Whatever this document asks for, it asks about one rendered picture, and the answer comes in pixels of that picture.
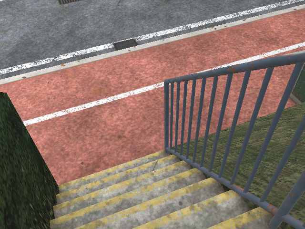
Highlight stairs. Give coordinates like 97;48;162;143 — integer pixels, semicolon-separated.
50;150;282;229

